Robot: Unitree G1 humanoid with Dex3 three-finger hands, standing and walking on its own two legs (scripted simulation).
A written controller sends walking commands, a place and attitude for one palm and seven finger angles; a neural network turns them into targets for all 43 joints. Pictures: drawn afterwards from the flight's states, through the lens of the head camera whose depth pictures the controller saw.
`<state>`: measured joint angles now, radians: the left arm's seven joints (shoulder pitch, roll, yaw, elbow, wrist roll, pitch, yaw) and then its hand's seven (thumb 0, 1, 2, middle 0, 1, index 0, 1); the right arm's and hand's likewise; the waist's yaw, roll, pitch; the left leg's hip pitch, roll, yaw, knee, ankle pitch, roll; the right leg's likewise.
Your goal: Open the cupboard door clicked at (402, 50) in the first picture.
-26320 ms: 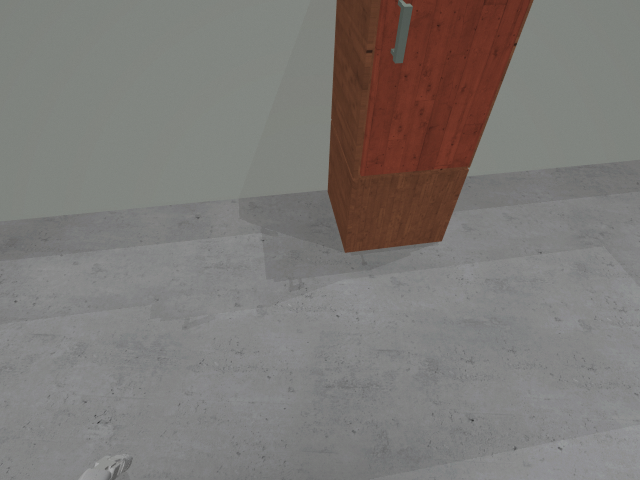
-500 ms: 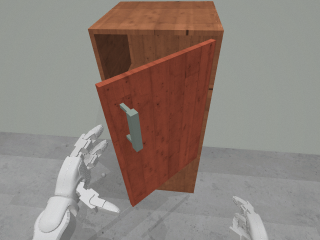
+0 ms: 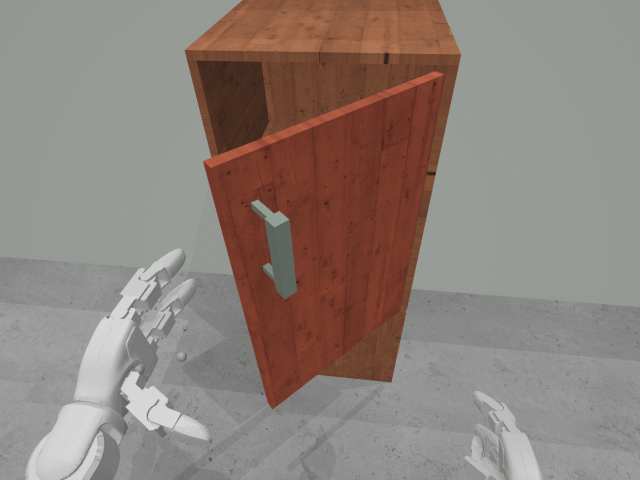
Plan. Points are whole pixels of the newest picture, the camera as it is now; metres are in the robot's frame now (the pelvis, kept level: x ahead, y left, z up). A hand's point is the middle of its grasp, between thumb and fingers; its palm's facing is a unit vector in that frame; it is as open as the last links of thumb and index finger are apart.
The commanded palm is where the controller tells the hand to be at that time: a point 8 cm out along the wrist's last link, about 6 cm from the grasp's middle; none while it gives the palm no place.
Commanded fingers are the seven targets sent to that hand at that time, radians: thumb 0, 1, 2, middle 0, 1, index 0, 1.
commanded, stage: draw the hand back to the body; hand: left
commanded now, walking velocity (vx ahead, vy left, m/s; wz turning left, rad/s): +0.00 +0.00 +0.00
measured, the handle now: (273, 249) +0.36 +0.10 +0.13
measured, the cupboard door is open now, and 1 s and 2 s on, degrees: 46 46 46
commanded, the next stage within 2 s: step back with the hand held close in 1.34 s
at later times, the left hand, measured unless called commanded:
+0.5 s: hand (109, 354) +0.20 +0.23 +0.14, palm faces +0.28 -0.93 -0.26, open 14.6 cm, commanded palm +0.16 +0.28 +0.16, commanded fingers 0.00 0.13 0.57 -0.17 -0.30 -0.17 -0.30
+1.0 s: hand (65, 315) +0.23 +0.28 +0.16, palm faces +0.43 -0.83 -0.37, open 8.7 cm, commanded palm +0.18 +0.32 +0.18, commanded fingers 0.00 0.90 0.90 -0.20 -0.30 -0.20 -0.30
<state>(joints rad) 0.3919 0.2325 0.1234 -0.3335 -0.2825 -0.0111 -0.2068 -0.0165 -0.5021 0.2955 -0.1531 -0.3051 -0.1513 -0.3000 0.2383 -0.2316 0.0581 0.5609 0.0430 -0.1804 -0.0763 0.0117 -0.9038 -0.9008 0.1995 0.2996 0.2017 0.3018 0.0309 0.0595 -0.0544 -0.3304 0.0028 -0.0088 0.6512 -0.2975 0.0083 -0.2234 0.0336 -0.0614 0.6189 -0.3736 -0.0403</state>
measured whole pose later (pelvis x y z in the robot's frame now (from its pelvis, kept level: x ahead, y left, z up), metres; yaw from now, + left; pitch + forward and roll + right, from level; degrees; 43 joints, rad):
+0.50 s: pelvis +0.00 +0.02 +0.01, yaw +0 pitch -4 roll -1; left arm 0.45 0.29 0.16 -0.41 -0.09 -0.04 0.08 -0.01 -0.19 0.43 -0.17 -0.31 -0.16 -0.30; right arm 0.20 -0.21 0.07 0.61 0.00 -0.16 -0.09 0.01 -0.90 -0.90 0.20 0.30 0.20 0.30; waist 0.05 0.04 0.02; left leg -0.22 -0.01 0.01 0.51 -0.23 0.03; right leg -0.10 0.02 -0.04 0.45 -0.28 -0.01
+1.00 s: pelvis +0.02 +0.02 +0.02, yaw -2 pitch -4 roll -1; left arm 0.44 0.35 0.32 -0.35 -0.07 -0.08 0.12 0.00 0.66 0.80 -0.20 -0.31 -0.20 -0.30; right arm 0.18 -0.22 0.03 0.65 0.00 -0.08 -0.07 0.01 -0.90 -0.90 0.20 0.30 0.20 0.30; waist 0.06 0.04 0.02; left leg -0.13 -0.01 0.03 0.42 -0.22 0.03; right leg -0.02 0.02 -0.02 0.35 -0.26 -0.01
